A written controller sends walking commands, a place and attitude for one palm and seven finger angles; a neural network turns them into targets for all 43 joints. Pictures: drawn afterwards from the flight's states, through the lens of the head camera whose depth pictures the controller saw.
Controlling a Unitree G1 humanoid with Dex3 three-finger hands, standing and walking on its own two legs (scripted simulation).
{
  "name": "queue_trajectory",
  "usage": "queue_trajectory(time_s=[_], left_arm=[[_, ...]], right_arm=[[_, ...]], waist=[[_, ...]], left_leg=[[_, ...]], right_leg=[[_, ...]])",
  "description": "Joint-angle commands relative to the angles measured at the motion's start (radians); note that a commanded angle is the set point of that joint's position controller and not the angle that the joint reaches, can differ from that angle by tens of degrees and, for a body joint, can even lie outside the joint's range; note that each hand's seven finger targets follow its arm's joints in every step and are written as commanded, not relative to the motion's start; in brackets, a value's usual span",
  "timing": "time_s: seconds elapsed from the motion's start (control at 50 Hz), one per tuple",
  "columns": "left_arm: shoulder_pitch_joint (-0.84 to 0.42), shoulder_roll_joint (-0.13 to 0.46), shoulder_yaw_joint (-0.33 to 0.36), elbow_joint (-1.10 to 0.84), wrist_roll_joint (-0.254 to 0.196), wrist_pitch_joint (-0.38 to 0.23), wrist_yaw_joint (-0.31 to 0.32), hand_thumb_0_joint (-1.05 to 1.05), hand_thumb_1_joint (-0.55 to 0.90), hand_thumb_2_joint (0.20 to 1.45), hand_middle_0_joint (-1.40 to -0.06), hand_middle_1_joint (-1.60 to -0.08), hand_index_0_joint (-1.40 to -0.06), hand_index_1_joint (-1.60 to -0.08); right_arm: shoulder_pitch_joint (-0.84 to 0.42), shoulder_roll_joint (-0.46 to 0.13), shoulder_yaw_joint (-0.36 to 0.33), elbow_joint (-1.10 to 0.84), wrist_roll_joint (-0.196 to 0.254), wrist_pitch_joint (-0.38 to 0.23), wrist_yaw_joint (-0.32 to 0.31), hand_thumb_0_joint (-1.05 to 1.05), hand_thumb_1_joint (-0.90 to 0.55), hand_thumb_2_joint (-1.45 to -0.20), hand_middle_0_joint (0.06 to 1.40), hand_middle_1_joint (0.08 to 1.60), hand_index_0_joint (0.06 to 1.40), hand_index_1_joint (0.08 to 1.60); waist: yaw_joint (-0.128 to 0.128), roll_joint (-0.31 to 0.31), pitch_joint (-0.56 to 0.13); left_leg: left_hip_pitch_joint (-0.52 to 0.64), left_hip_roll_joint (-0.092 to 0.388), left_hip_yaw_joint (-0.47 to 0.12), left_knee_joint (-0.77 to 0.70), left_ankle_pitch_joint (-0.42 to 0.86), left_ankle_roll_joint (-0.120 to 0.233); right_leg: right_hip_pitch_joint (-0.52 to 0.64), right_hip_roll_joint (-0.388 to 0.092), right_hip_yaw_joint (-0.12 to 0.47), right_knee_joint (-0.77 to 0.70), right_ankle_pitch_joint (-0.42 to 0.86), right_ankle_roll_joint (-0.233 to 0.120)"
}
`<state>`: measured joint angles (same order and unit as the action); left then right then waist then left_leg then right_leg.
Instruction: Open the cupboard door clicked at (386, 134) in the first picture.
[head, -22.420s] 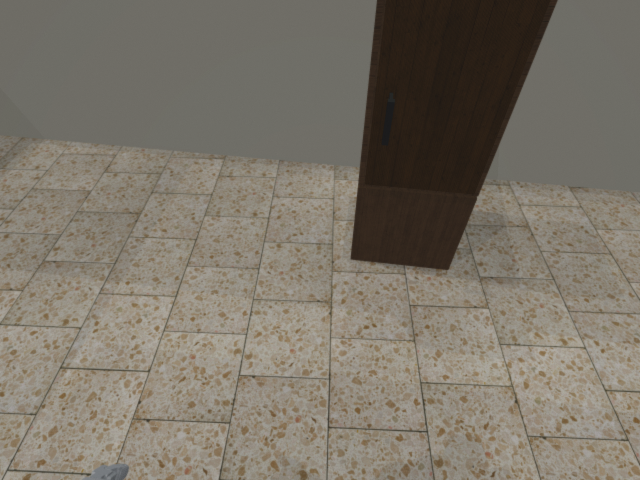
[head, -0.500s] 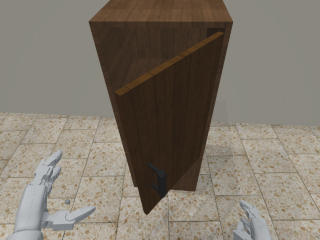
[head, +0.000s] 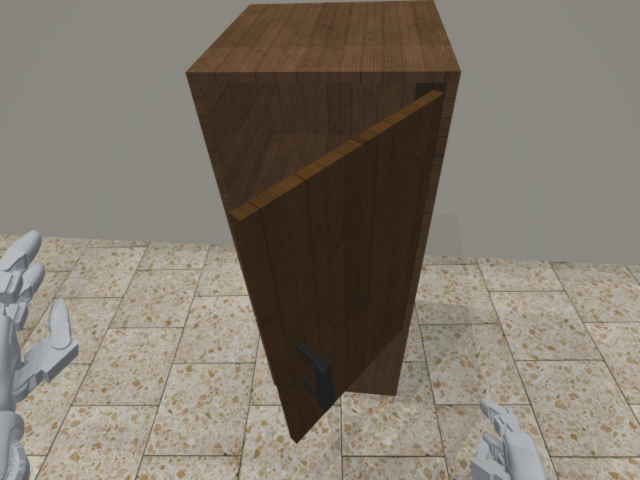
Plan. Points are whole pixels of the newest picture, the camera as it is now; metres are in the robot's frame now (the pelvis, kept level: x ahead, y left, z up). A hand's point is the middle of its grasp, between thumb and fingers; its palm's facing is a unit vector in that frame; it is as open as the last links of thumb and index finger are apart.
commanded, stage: draw the hand back to the body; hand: left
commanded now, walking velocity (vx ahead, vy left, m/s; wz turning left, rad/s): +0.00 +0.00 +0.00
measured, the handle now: (315, 377) +0.30 +0.06 -0.09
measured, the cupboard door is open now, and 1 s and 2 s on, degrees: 53 53 53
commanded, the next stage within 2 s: step back with the hand held close in 0.24 s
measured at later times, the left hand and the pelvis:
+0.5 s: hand (72, 351) +0.18 +0.25 +0.17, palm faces +0.44 -0.77 -0.46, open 7.4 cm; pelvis -0.02 -0.01 +0.00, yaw +1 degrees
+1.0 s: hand (12, 423) +0.11 +0.27 +0.16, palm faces +0.39 -0.77 -0.50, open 7.4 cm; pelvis -0.08 +0.02 +0.00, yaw +1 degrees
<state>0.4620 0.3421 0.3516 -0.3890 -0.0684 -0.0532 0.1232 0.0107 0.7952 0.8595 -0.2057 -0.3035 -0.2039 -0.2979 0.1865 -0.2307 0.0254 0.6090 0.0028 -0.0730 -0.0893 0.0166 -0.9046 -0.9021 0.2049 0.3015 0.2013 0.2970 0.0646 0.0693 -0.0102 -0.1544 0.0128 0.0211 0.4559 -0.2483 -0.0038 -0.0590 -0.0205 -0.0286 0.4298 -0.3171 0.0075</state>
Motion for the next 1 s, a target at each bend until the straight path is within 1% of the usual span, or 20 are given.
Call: queue_trajectory(time_s=[0.0,0.06,0.1,0.26,0.32,0.34,0.36,0.38,0.42,0.46,0.52,0.58,0.64,0.68,0.76,0.8,0.86,0.9,0.94,0.98], left_arm=[[-0.075,0.183,0.095,-0.191,0.003,-0.055,0.005,0.0,0.9,0.9,-0.2,-0.3,-0.2,-0.3],[-0.092,0.215,0.117,-0.225,0.006,-0.065,0.012,0.0,0.9,0.9,-0.2,-0.3,-0.2,-0.3],[-0.078,0.21,0.117,-0.232,0.007,-0.07,0.015,0.0,0.9,0.9,-0.2,-0.3,-0.2,-0.3],[-0.067,0.18,0.099,-0.157,0.002,-0.073,0.009,0.0,0.9,0.9,-0.2,-0.3,-0.2,-0.3],[-0.082,0.18,0.095,-0.175,0.002,-0.082,0.006,0.0,0.9,0.9,-0.2,-0.3,-0.2,-0.3],[-0.173,0.212,0.106,-0.248,0.004,-0.094,0.01,0.0,0.9,0.9,-0.2,-0.3,-0.2,-0.3],[-0.344,0.388,0.272,-0.282,0.025,-0.147,0.025,0.0,0.9,0.9,-0.2,-0.3,-0.2,-0.3],[-0.148,0.259,0.182,-0.149,0.016,-0.136,0.008,0.0,0.9,0.9,-0.2,-0.3,-0.2,-0.3],[0.0,0.195,0.124,-0.144,0.014,-0.132,-0.007,0.0,0.9,0.9,-0.2,-0.3,-0.2,-0.3],[0.053,0.202,0.136,-0.199,0.013,-0.14,-0.005,0.0,0.9,0.9,-0.2,-0.3,-0.2,-0.3],[0.085,0.233,0.166,-0.245,0.009,-0.139,0.006,0.0,0.9,0.9,-0.2,-0.3,-0.2,-0.3],[0.086,0.257,0.188,-0.268,0.006,-0.138,0.017,0.0,0.9,0.9,-0.2,-0.3,-0.2,-0.3],[0.084,0.269,0.197,-0.278,0.004,-0.14,0.027,0.0,0.9,0.9,-0.2,-0.3,-0.2,-0.3],[0.091,0.267,0.194,-0.279,0.004,-0.145,0.031,0.0,0.9,0.9,-0.2,-0.3,-0.2,-0.3],[0.11,0.258,0.188,-0.265,0.003,-0.146,0.038,0.0,0.9,0.9,-0.2,-0.3,-0.2,-0.3],[0.1,0.255,0.184,-0.271,0.006,-0.153,0.042,0.0,0.9,0.9,-0.2,-0.3,-0.2,-0.3],[0.087,0.274,0.197,-0.294,0.013,-0.169,0.05,0.0,0.9,0.9,-0.2,-0.3,-0.2,-0.3],[0.09,0.259,0.188,-0.303,0.016,-0.179,0.053,0.0,0.9,0.9,-0.2,-0.3,-0.2,-0.3],[0.085,0.261,0.196,-0.313,0.021,-0.19,0.055,0.0,0.9,0.9,-0.2,-0.3,-0.2,-0.3],[0.081,0.26,0.209,-0.331,0.03,-0.198,0.053,0.0,0.9,0.9,-0.2,-0.3,-0.2,-0.3]], right_arm=[[-0.137,-0.101,-0.042,-0.162,-0.002,-0.052,-0.009,0.0,-0.9,-0.9,0.2,0.3,0.2,0.3],[-0.144,-0.098,-0.039,-0.156,-0.003,-0.061,-0.016,0.0,-0.9,-0.9,0.2,0.3,0.2,0.3],[-0.143,-0.091,-0.038,-0.155,-0.004,-0.07,-0.018,0.0,-0.9,-0.9,0.2,0.3,0.2,0.3],[-0.144,-0.095,-0.045,-0.138,-0.001,-0.076,-0.02,0.0,-0.9,-0.9,0.2,0.3,0.2,0.3],[-0.147,-0.095,-0.047,-0.139,-0.002,-0.08,-0.019,0.0,-0.9,-0.9,0.2,0.3,0.2,0.3],[-0.157,-0.095,-0.045,-0.141,-0.001,-0.086,-0.021,0.0,-0.9,-0.9,0.2,0.3,0.2,0.3],[-0.122,-0.092,-0.025,-0.173,0.007,-0.062,-0.02,0.0,-0.9,-0.9,0.2,0.3,0.2,0.3],[-0.134,-0.095,-0.042,-0.142,-0.001,-0.044,-0.021,0.0,-0.9,-0.9,0.2,0.3,0.2,0.3],[-0.129,-0.107,-0.055,-0.161,-0.004,-0.013,-0.012,0.0,-0.9,-0.9,0.2,0.3,0.2,0.3],[-0.124,-0.115,-0.062,-0.173,-0.005,0.008,-0.011,0.0,-0.9,-0.9,0.2,0.3,0.2,0.3],[-0.124,-0.113,-0.068,-0.191,0.0,0.034,-0.014,0.0,-0.9,-0.9,0.2,0.3,0.2,0.3],[-0.125,-0.108,-0.071,-0.201,0.005,0.049,-0.022,0.0,-0.9,-0.9,0.2,0.3,0.2,0.3],[-0.126,-0.112,-0.074,-0.21,0.007,0.053,-0.027,0.0,-0.9,-0.9,0.2,0.3,0.2,0.3],[-0.126,-0.11,-0.075,-0.209,0.008,0.052,-0.028,0.0,-0.9,-0.9,0.2,0.3,0.2,0.3],[-0.128,-0.119,-0.08,-0.208,0.01,0.05,-0.027,0.0,-0.9,-0.9,0.2,0.3,0.2,0.3],[-0.125,-0.121,-0.078,-0.209,0.011,0.045,-0.025,0.0,-0.9,-0.9,0.2,0.3,0.2,0.3],[-0.123,-0.129,-0.08,-0.206,0.008,0.036,-0.027,0.0,-0.9,-0.9,0.2,0.3,0.2,0.3],[-0.113,-0.129,-0.076,-0.207,0.008,0.029,-0.025,0.0,-0.9,-0.9,0.2,0.3,0.2,0.3],[-0.108,-0.133,-0.077,-0.207,0.005,0.02,-0.024,0.0,-0.9,-0.9,0.2,0.3,0.2,0.3],[-0.117,-0.137,-0.075,-0.215,0.0,0.008,-0.025,0.0,-0.9,-0.9,0.2,0.3,0.2,0.3]], waist=[[0.001,-0.035,-0.072],[0.004,-0.015,-0.077],[0.006,0.023,-0.07],[0.001,-0.032,-0.001],[-0.001,-0.019,-0.014],[-0.002,-0.011,-0.041],[-0.048,0.003,0.088],[-0.053,-0.104,0.065],[-0.057,-0.1,0.017],[-0.056,-0.013,-0.059],[-0.058,-0.018,-0.127],[-0.059,-0.041,-0.145],[-0.058,-0.031,-0.138],[-0.059,-0.007,-0.135],[-0.064,-0.026,-0.101],[-0.068,-0.037,-0.071],[-0.072,-0.004,-0.039],[-0.073,-0.001,-0.03],[-0.073,0.035,-0.028],[-0.066,0.113,-0.036]], left_leg=[[0.107,-0.007,0.009,-0.047,0.271,0.031],[0.11,-0.011,0.007,-0.049,0.262,0.029],[0.118,-0.012,0.011,-0.05,0.267,0.029],[0.106,-0.01,0.01,-0.069,0.213,0.028],[0.119,-0.01,0.012,-0.075,0.191,0.029],[0.134,-0.013,0.01,-0.073,0.187,0.031],[0.049,-0.003,-0.01,-0.047,0.128,0.04],[0.034,0.001,-0.023,-0.004,0.154,0.041],[0.045,0.007,-0.017,0.014,0.218,0.04],[0.054,0.015,-0.017,-0.004,0.323,0.038],[0.063,0.03,-0.018,-0.005,0.413,0.033],[0.049,0.036,-0.024,-0.005,0.423,0.028],[0.029,0.043,-0.027,-0.011,0.41,0.026],[0.004,0.045,-0.032,-0.019,0.358,0.027],[-0.06,0.043,-0.043,-0.041,0.194,0.024],[-0.1,0.042,-0.053,-0.056,0.08,0.023],[-0.145,0.043,-0.074,-0.079,-0.057,0.024],[-0.177,0.052,-0.097,-0.09,-0.124,0.026],[-0.234,0.064,-0.115,-0.12,-0.183,0.035],[-0.375,0.107,-0.18,-0.227,-0.31,0.058]], right_leg=[[-0.062,0.017,-0.023,-0.08,0.341,-0.008],[-0.053,0.017,-0.02,-0.088,0.333,-0.012],[-0.06,0.014,-0.018,-0.088,0.342,-0.012],[-0.089,0.02,-0.018,-0.12,0.274,-0.007],[-0.094,0.019,-0.012,-0.128,0.248,-0.004],[-0.093,0.018,-0.008,-0.133,0.243,-0.004],[-0.184,-0.025,0.024,-0.191,0.262,0.003],[-0.194,-0.041,0.013,-0.185,0.274,0.007],[-0.189,-0.049,0.006,-0.157,0.333,0.009],[-0.143,-0.043,-0.01,-0.106,0.386,0.008],[-0.123,-0.034,-0.01,-0.069,0.416,0.012],[-0.119,-0.031,-0.01,-0.051,0.418,0.013],[-0.134,-0.024,-0.006,-0.039,0.394,0.016],[-0.137,-0.026,0.003,-0.038,0.352,0.014],[-0.16,-0.025,0.012,-0.061,0.245,0.01],[-0.183,-0.022,0.021,-0.076,0.149,0.007],[-0.213,-0.016,0.023,-0.094,0.019,0.004],[-0.217,-0.003,0.023,-0.084,-0.047,0.002],[-0.185,0.013,0.023,-0.056,-0.064,0.006],[-0.055,0.054,0.008,0.061,-0.034,0.015]])
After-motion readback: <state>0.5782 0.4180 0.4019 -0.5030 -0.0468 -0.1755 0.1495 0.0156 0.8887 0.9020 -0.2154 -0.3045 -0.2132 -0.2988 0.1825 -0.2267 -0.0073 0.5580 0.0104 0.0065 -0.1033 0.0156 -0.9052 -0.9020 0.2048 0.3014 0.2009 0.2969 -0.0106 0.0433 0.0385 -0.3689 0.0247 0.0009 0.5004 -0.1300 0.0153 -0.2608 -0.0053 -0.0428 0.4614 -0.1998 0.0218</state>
